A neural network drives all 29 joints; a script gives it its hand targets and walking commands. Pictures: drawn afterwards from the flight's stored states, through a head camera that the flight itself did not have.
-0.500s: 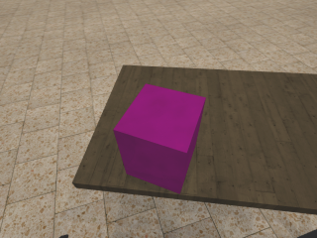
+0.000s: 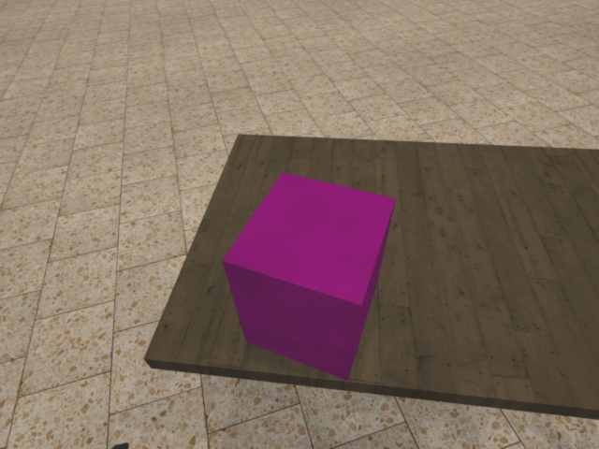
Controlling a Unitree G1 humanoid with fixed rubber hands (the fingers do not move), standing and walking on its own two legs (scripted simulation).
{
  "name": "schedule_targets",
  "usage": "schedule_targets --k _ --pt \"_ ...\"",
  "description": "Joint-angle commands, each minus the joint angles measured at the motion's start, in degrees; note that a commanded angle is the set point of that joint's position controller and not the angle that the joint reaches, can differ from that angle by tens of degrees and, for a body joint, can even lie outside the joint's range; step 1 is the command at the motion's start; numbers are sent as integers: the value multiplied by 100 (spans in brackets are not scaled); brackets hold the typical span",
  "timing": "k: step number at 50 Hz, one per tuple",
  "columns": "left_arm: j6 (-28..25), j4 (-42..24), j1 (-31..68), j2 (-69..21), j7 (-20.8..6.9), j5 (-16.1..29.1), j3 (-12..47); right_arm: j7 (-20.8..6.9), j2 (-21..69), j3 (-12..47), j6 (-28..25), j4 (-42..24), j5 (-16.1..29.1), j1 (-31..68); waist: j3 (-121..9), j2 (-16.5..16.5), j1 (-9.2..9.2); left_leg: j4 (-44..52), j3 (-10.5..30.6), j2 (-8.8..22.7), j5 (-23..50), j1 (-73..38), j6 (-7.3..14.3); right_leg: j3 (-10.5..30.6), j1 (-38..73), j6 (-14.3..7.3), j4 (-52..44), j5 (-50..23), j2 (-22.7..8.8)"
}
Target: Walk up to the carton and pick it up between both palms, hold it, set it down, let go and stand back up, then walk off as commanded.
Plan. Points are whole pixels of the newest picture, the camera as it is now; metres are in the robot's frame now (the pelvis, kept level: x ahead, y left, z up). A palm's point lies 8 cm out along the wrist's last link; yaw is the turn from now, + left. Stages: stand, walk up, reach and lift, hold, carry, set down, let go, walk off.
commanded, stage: walk up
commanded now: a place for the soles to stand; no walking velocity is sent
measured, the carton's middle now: (314, 275) +0.42 +0.00 -0.05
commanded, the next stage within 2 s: reach and lift in 1.62 s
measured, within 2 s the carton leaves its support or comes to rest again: neither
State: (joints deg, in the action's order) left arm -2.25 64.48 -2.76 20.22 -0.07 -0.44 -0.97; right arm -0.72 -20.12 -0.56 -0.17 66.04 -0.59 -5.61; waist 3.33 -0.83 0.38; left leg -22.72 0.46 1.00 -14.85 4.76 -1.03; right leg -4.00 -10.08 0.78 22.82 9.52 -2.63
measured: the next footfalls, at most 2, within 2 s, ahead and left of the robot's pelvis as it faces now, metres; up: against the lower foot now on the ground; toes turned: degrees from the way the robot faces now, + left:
none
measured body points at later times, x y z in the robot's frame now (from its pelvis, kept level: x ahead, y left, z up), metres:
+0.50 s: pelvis +0.02 +0.01 +0.00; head +0.03 +0.01 +0.45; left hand +0.11 +0.31 -0.13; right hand +0.11 -0.29 -0.13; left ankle -0.02 +0.13 -0.74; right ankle +0.03 -0.13 -0.74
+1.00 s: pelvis +0.04 +0.02 +0.00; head +0.05 +0.02 +0.45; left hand +0.13 +0.32 -0.13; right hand +0.13 -0.28 -0.13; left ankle -0.02 +0.13 -0.74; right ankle +0.03 -0.13 -0.74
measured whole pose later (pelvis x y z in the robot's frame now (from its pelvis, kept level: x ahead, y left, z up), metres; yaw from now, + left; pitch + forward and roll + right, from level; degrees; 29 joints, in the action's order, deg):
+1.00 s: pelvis +0.04 +0.02 +0.00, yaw +1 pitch -2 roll +0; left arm -1.4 62.0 -4.6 19.7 0.7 -0.7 -1.2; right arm -0.3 -19.5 -1.7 0.5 61.9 -0.5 -5.6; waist 4.1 -0.5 -0.2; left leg -21.6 1.1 -0.6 -17.3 1.9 0.7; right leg -4.6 -7.0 2.7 22.4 12.5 -4.4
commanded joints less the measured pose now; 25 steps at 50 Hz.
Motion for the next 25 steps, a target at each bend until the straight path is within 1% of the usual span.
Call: schedule_targets --k 1,2,3,4,5,6,7,8,9,10,11,12,13,14,15,16,17,18,19,20,21,22,23,24,25 --pt "-101 -421 518 1245 53 5 -222 33 -1258 -199 -86 -358 -21 300 -513 217 -20 655 524 592 747 618 187 541 552 -186 -467 -191 -619" --pt "-81 -378 434 1169 56 -8 -199 51 -1254 -240 -95 -386 -23 387 -302 90 -27 673 456 596 750 712 151 442 576 -151 -457 -474 -511" --pt "-106 -383 272 1214 68 -16 -225 59 -1330 -252 -111 -386 -9 397 -520 22 -61 617 420 595 1077 480 200 503 589 -176 -371 -828 -619" --pt "-87 -327 239 1230 78 12 -180 60 -1156 -210 -128 -359 -1 279 -420 126 -73 656 349 585 926 481 133 425 507 -117 -384 -689 -516" --pt "-79 -410 455 1264 73 2 -212 61 -1244 -220 -104 -427 -14 277 -413 27 5 686 441 586 949 697 179 464 651 -135 -395 -684 -569" --pt "-72 -413 381 1303 73 -23 -244 53 -1229 -261 -105 -451 -11 251 -520 145 -53 662 427 567 882 386 192 435 585 -135 -351 -567 -585" --pt "-96 -470 311 1194 60 4 -221 60 -1309 -268 -109 -462 -62 289 -622 24 -74 616 441 589 1051 462 231 505 648 -130 -353 -685 -594" --pt "-101 -385 337 1245 75 4 -193 57 -1225 -254 -89 -426 -3 414 -362 -210 -47 669 423 582 1026 467 203 514 468 -134 -396 -816 -606" --pt "-96 -424 304 1221 96 -2 -203 76 -1251 -258 -94 -465 -7 331 -444 -77 -74 565 411 569 1189 495 197 474 638 -139 -354 -1015 -633" --pt "-96 -440 304 1181 92 -38 -215 86 -1279 -270 -91 -407 5 200 -699 -16 9 669 380 583 1157 367 247 468 735 -190 -342 -1021 -651" --pt "-107 -465 356 1162 89 -34 -217 72 -1187 -250 -100 -515 0 303 -456 244 -26 609 458 602 1257 412 252 511 548 -169 -307 -1125 -634" --pt "-119 -372 277 1239 80 -22 -213 63 -1201 -268 -86 -441 -7 194 -496 7 -38 558 383 578 1328 424 201 478 595 -150 -316 -998 -607" --pt "-100 -408 294 1227 84 -32 -230 57 -1203 -281 -84 -460 -5 247 -508 11 -49 507 333 579 1435 420 181 400 615 -144 -303 -1075 -642" --pt "-91 -426 271 1203 95 10 -195 67 -1198 -280 -83 -480 18 212 -697 36 -22 557 430 601 1340 348 202 404 774 -151 -305 -1011 -639" --pt "-92 -367 304 1242 108 -2 -242 75 -1127 -295 -72 -433 -18 246 -508 -93 -49 598 361 626 1493 398 154 397 666 -148 -225 -1048 -645" --pt "-70 -452 239 1235 102 31 -198 87 -1227 -267 -63 -504 -4 220 -501 83 -49 548 447 612 1388 399 189 406 634 -152 -269 -1039 -654" --pt "-70 -389 277 1185 90 -4 -215 67 -1259 -304 -67 -509 13 266 -600 -91 -31 598 401 602 1369 377 184 379 717 -145 -273 -1033 -645" --pt "-69 -354 114 1184 84 -42 -215 61 -1285 -306 -74 -566 -15 340 -571 -194 -99 572 388 608 1398 368 196 411 698 -133 -304 -1123 -596" --pt "-98 -332 171 1162 95 -17 -190 70 -1168 -283 -68 -546 4 273 -471 -50 -37 587 417 564 1409 465 173 409 693 -129 -313 -1129 -607" --pt "-83 -402 247 1214 111 -13 -208 71 -1216 -267 -66 -492 23 141 -475 128 -43 524 439 578 1567 378 155 337 667 -131 -269 -1260 -646" --pt "-88 -384 97 1218 107 -2 -246 70 -1245 -302 -57 -551 5 319 -422 23 -91 514 409 581 1600 397 204 413 696 -168 -376 -1293 -652" --pt "-73 -366 241 1230 110 -42 -254 54 -1113 -259 -58 -559 36 251 -417 73 -18 535 387 593 1376 446 198 367 740 -146 -368 -1294 -637" --pt "-70 -374 273 1234 116 -32 -238 68 -1187 -282 -56 -568 12 300 -419 174 -14 594 455 554 1324 448 212 393 809 -155 -333 -1194 -651" --pt "-74 -433 224 1253 113 -25 -259 63 -1180 -290 -53 -590 4 295 -461 185 -44 582 393 576 1540 312 185 375 705 -130 -342 -1370 -656" --pt "-76 -440 177 1261 87 -14 -271 67 -1208 -236 -45 -584 4 253 -672 -35 -99 495 441 555 1556 418 226 422 963 -158 -349 -1408 -723"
